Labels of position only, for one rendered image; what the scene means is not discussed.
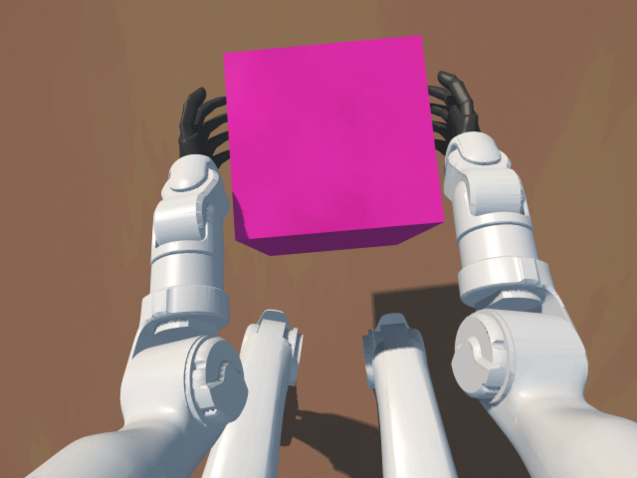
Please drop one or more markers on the left robot thigh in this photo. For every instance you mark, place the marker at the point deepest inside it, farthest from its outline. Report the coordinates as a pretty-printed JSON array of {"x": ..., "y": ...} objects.
[{"x": 249, "y": 447}]

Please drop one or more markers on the left robot hand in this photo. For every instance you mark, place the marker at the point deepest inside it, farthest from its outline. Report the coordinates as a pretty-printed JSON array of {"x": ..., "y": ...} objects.
[{"x": 194, "y": 132}]

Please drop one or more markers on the robot left forearm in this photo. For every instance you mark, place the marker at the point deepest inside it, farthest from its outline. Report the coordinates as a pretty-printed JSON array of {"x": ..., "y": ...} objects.
[{"x": 187, "y": 297}]

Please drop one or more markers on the right robot shin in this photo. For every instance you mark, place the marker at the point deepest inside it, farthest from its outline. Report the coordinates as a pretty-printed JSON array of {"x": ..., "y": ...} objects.
[{"x": 398, "y": 318}]

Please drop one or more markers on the carton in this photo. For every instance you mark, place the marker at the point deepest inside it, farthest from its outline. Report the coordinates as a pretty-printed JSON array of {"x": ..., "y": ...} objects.
[{"x": 331, "y": 146}]

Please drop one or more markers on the robot left upper arm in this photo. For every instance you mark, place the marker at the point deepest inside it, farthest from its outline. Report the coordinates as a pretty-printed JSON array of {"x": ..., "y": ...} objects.
[{"x": 176, "y": 400}]

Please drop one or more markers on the robot right upper arm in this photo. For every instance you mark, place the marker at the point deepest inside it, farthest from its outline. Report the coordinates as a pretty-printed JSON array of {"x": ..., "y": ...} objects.
[{"x": 529, "y": 371}]

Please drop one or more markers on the robot right forearm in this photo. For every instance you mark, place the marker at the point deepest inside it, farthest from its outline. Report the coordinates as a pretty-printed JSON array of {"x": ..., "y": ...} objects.
[{"x": 500, "y": 265}]

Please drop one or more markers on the right robot hand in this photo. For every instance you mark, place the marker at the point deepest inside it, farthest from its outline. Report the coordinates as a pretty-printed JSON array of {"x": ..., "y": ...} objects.
[{"x": 458, "y": 113}]

